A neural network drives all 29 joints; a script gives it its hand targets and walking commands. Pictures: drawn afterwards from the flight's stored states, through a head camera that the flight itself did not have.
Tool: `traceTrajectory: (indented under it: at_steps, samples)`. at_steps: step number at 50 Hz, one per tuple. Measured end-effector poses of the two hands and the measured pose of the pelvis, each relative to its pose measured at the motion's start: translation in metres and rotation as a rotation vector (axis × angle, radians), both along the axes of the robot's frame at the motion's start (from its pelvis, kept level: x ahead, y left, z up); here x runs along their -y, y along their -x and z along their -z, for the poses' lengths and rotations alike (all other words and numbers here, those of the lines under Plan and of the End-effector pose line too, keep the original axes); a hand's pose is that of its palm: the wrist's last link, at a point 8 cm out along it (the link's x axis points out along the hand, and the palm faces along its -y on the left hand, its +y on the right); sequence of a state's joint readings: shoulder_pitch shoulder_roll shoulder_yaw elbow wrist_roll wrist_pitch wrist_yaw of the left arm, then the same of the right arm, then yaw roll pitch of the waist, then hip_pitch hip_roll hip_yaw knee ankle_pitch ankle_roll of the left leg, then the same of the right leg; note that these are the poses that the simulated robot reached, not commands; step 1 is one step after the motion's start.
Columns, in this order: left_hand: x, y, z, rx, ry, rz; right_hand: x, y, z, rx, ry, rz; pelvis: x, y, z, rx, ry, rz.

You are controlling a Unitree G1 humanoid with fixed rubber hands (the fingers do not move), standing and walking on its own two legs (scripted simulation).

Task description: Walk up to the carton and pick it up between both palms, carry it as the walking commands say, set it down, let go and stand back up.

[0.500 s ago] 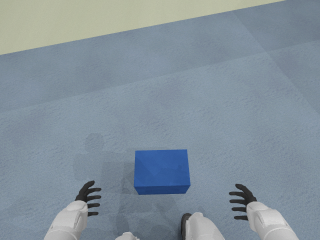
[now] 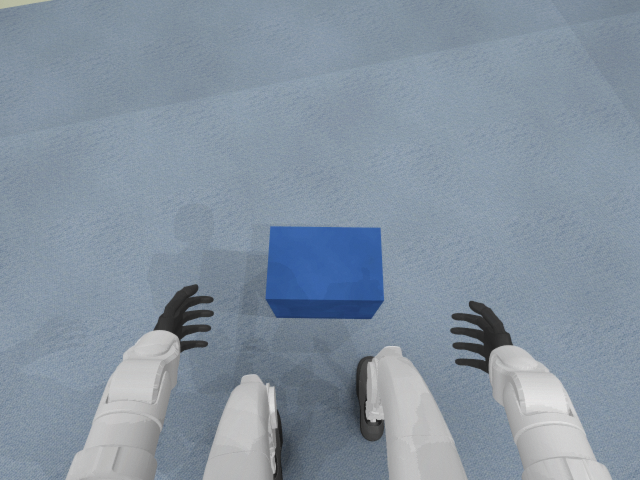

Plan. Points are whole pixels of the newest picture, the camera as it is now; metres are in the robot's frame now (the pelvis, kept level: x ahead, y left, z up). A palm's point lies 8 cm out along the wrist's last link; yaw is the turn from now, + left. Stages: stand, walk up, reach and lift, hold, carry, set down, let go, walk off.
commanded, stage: reach and lift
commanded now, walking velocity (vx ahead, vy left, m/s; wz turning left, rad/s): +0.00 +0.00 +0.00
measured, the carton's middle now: (324, 276) +0.49 -0.03 -0.56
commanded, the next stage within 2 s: none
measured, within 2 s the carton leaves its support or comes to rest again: neither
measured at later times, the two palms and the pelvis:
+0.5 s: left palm (189, 231) +0.45 +0.19 -0.12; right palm (447, 248) +0.40 -0.21 -0.14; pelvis -0.03 -0.01 -0.04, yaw +5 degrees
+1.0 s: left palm (207, 226) +0.49 +0.19 -0.21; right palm (444, 236) +0.44 -0.23 -0.20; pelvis -0.02 +0.00 -0.05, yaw +6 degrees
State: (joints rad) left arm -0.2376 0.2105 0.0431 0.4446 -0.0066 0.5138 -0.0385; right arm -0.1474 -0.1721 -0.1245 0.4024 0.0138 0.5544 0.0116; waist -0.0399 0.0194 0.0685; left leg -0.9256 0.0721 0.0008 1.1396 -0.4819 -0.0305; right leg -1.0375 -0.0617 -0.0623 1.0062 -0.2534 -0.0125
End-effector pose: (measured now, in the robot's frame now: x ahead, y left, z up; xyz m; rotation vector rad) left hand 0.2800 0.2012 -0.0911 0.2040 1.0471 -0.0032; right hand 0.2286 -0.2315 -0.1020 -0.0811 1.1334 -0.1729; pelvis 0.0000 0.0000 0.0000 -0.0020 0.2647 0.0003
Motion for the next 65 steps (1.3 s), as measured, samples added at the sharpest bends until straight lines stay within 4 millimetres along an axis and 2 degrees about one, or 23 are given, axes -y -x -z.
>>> traceTrajectory:
  at_steps: [3,5,9,13,17,22,29,33,36,39,43,49,56,61,65]
  samples:
    - [0.000,-0.009,0.004,0.002,0.011,-0.018,0.000,-0.006,0.006,-0.004,-0.005,0.007,0.004,0.008,0.005,0.034,0.001,-0.026]
    - [0.001,-0.019,0.008,0.010,0.018,-0.027,-0.002,-0.017,0.009,0.019,-0.003,0.019,0.007,0.015,0.010,0.044,0.000,-0.042]
    - [0.003,-0.048,0.016,0.033,0.029,-0.034,-0.006,-0.058,0.009,0.103,0.007,0.050,0.011,0.028,0.023,0.029,0.002,-0.058]
    - [0.006,-0.085,0.017,0.092,0.046,-0.048,-0.015,-0.104,0.003,0.191,0.001,0.054,0.013,0.039,0.035,-0.022,0.001,-0.063]
    - [0.009,-0.117,0.017,0.129,0.058,-0.044,-0.025,-0.136,0.005,0.223,-0.002,0.048,0.014,0.044,0.040,-0.086,0.003,-0.071]
    - [0.009,-0.151,0.025,0.178,0.063,-0.048,-0.027,-0.159,0.023,0.246,-0.010,0.071,0.013,0.038,0.041,-0.189,-0.001,-0.079]
    - [0.004,-0.188,0.044,0.280,0.075,-0.048,-0.011,-0.179,0.051,0.328,0.007,0.114,0.011,0.017,0.042,-0.331,-0.001,-0.077]
    - [0.001,-0.206,0.058,0.329,0.083,-0.043,0.003,-0.193,0.059,0.386,0.029,0.122,0.009,0.011,0.041,-0.342,-0.004,-0.077]
    - [0.001,-0.218,0.068,0.366,0.072,-0.022,0.011,-0.207,0.063,0.431,0.047,0.100,0.007,0.012,0.035,-0.280,-0.005,-0.076]
    - [0.003,-0.224,0.083,0.397,0.061,0.006,0.015,-0.216,0.071,0.467,0.060,0.049,0.005,0.016,0.028,-0.176,-0.004,-0.077]
    - [0.009,-0.218,0.105,0.362,0.076,0.006,0.013,-0.214,0.086,0.443,0.026,0.061,0.002,0.009,0.033,-0.224,-0.004,-0.065]
    - [0.010,-0.214,0.119,0.402,0.107,-0.024,0.000,-0.210,0.092,0.477,0.038,0.070,-0.002,0.014,0.046,-0.230,0.013,-0.094]
    - [0.005,-0.209,0.134,0.394,0.064,-0.014,-0.009,-0.213,0.127,0.455,0.046,0.050,-0.009,0.035,0.085,-0.184,0.020,-0.101]
    - [0.002,-0.211,0.164,0.357,0.026,-0.028,-0.010,-0.220,0.159,0.465,0.015,0.092,-0.011,0.050,0.120,-0.184,0.008,-0.097]
    - [0.008,-0.216,0.190,0.347,0.026,-0.026,-0.007,-0.228,0.183,0.482,0.003,0.108,-0.009,0.058,0.148,-0.200,0.001,-0.097]
